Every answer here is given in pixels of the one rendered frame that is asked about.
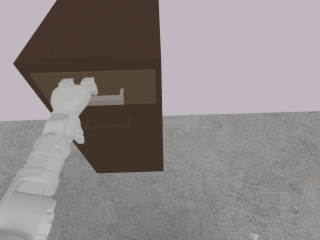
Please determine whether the handle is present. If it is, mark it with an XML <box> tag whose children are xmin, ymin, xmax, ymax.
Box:
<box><xmin>39</xmin><ymin>51</ymin><xmax>114</xmax><ymax>66</ymax></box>
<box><xmin>83</xmin><ymin>124</ymin><xmax>131</xmax><ymax>133</ymax></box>
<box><xmin>87</xmin><ymin>88</ymin><xmax>124</xmax><ymax>106</ymax></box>

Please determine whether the robot right hand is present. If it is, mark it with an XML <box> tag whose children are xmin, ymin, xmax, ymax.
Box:
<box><xmin>250</xmin><ymin>230</ymin><xmax>271</xmax><ymax>240</ymax></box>

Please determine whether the drawer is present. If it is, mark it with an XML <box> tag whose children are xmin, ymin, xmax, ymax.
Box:
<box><xmin>29</xmin><ymin>69</ymin><xmax>156</xmax><ymax>105</ymax></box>

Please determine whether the left robot upper arm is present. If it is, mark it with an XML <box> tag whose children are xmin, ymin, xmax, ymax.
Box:
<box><xmin>0</xmin><ymin>191</ymin><xmax>57</xmax><ymax>240</ymax></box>

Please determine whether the cabinet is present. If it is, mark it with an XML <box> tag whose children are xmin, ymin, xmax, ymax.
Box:
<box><xmin>13</xmin><ymin>0</ymin><xmax>164</xmax><ymax>174</ymax></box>

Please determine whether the robot left forearm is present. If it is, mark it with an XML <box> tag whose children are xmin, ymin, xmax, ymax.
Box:
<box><xmin>0</xmin><ymin>109</ymin><xmax>79</xmax><ymax>212</ymax></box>

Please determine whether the robot left hand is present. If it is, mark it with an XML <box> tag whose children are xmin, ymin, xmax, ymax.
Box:
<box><xmin>50</xmin><ymin>77</ymin><xmax>98</xmax><ymax>144</ymax></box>

